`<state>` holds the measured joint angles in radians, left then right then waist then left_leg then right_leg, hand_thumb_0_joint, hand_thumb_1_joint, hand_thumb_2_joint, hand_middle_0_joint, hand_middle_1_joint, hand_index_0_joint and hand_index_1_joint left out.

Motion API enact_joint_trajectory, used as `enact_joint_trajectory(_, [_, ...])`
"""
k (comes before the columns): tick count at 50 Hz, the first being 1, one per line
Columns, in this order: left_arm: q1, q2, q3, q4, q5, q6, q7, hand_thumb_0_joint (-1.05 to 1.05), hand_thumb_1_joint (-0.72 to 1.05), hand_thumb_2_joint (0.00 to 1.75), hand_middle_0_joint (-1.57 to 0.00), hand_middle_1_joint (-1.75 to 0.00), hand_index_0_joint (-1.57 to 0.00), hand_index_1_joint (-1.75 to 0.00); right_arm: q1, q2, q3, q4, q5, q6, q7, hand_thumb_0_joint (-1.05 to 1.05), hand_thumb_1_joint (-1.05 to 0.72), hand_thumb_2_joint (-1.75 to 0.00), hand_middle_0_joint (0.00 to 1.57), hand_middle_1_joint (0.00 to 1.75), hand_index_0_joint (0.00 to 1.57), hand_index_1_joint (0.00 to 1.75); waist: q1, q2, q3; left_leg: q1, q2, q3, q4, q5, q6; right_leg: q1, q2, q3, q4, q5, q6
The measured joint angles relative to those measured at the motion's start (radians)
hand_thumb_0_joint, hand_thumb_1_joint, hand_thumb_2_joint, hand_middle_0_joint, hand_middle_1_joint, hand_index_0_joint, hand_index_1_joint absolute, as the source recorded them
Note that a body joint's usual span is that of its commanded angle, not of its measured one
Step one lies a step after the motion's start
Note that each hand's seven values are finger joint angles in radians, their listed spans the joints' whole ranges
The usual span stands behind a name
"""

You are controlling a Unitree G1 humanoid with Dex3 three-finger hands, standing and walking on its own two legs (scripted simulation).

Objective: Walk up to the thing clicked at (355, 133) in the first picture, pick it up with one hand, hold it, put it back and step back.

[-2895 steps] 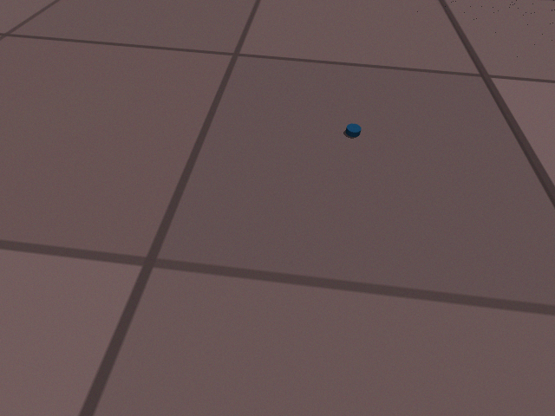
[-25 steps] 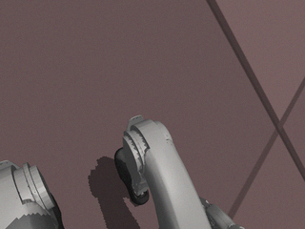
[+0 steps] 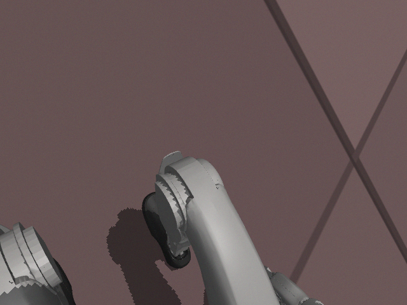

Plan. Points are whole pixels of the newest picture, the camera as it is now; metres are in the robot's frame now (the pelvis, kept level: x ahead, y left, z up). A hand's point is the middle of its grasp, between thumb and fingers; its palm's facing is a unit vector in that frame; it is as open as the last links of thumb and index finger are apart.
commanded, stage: rest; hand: left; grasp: from above
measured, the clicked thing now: out of the picture +0.49 +0.30 -0.29
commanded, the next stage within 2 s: open in 0.02 s
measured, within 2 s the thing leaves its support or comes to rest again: neither
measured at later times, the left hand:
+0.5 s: hand out of the picture +0.48 +0.29 -0.26, palm faces -0.44 -0.14 -0.88, open 12.0 cm
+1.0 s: hand out of the picture +0.48 +0.29 -0.26, palm faces -0.45 -0.13 -0.89, open 13.8 cm
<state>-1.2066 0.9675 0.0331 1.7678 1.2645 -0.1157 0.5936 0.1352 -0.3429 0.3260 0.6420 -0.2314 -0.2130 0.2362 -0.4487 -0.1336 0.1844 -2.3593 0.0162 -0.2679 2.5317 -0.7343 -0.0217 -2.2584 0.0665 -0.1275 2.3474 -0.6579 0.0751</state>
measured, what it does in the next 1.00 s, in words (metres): stands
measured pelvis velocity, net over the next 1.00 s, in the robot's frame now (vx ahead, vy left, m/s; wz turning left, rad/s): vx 0.00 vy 0.00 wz -0.02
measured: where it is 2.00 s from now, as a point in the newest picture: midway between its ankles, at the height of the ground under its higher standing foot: (122, 275)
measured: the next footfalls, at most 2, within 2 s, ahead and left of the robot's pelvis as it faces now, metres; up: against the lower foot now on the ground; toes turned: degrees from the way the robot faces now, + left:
none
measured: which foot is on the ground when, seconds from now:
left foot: down 0.00-1.00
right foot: down 0.00-1.00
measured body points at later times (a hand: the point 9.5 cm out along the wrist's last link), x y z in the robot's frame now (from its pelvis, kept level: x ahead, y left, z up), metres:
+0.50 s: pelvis +0.00 +0.00 +0.00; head +0.30 +0.12 +0.31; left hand +0.50 +0.30 -0.21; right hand +0.03 -0.25 -0.04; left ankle +0.06 +0.13 -0.28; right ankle +0.12 -0.13 -0.27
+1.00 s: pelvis +0.00 +0.00 +0.01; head +0.30 +0.13 +0.31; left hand +0.50 +0.30 -0.21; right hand +0.02 -0.24 -0.04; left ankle +0.06 +0.13 -0.28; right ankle +0.12 -0.13 -0.27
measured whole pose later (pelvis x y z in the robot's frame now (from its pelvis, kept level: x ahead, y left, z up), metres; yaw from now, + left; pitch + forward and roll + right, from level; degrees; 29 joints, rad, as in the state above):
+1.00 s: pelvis +0.00 +0.00 +0.01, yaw -1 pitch +30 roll -16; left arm -1.22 1.04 0.02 1.76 1.26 -0.13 0.58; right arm 0.13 -0.35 0.36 0.60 -0.24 -0.20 0.22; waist -0.46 -0.14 0.21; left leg -2.35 0.02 -0.28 2.51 -0.72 -0.01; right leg -2.23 0.07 -0.14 2.31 -0.64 0.08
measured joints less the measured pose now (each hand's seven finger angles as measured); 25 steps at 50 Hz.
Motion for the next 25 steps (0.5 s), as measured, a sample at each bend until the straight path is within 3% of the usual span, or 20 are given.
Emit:
enact_joint_trajectory(12, [-0.009, 0.025, -0.003, 0.015, -0.009, -0.010, -0.004, 0.01, 0.01, 0.49, -0.50, -0.64, -0.69, -0.66, -0.010, -0.015, 0.017, -0.021, 0.000, -0.006, -0.004, 0.00, -0.91, -0.90, 0.20, 0.30, 0.21, 0.30, -0.007, -0.005, 0.018, 0.006, 0.002, -0.003, -0.004, 0.007, 0.004, 0.009, 0.002, -0.003, -0.010, 0.009, 0.004])
enact_joint_trajectory(25, [-0.014, 0.054, 0.001, 0.007, -0.010, -0.008, -0.004, 0.00, -0.18, 0.66, -0.33, -0.83, -0.38, -0.80, -0.011, -0.017, 0.021, -0.028, -0.005, 0.000, -0.010, 0.00, -0.90, -0.90, 0.20, 0.30, 0.21, 0.30, -0.011, -0.010, 0.021, 0.009, 0.001, -0.010, -0.012, 0.010, 0.001, 0.016, 0.000, -0.011, -0.021, 0.013, 0.002])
